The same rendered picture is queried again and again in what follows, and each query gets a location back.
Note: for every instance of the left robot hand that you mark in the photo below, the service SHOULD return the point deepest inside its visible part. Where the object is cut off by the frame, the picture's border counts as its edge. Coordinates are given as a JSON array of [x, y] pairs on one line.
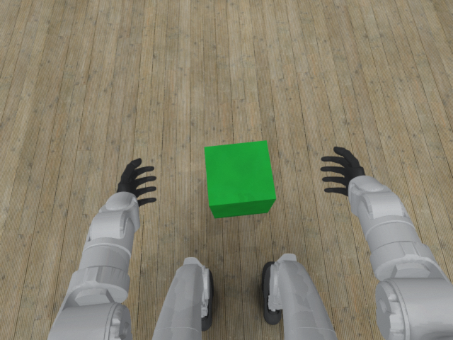
[[129, 183]]

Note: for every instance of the robot left upper arm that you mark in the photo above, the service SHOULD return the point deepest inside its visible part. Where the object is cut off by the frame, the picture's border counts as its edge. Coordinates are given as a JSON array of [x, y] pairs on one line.
[[107, 321]]

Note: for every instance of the robot right upper arm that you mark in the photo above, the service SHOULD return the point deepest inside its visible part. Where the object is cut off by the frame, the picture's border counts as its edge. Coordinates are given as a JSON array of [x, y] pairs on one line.
[[415, 309]]

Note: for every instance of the carton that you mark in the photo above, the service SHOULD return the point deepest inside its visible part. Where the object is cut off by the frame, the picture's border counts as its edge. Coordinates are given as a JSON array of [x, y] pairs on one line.
[[239, 179]]

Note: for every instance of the robot right shin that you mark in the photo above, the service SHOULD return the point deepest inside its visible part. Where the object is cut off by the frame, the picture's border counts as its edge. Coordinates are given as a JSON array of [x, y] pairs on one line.
[[273, 303]]

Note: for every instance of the robot left foot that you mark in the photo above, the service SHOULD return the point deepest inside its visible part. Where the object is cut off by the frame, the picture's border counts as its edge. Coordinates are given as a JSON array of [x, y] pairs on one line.
[[207, 320]]

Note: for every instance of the right robot hand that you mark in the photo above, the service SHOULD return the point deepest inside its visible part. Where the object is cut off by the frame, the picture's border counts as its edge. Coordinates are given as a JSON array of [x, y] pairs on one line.
[[351, 170]]

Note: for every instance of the left robot forearm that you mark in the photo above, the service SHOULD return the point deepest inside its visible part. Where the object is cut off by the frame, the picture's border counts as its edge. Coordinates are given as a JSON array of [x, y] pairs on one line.
[[102, 276]]

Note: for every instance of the right robot forearm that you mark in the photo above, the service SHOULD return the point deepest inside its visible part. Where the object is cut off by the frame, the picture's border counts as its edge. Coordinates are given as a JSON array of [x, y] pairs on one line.
[[396, 249]]

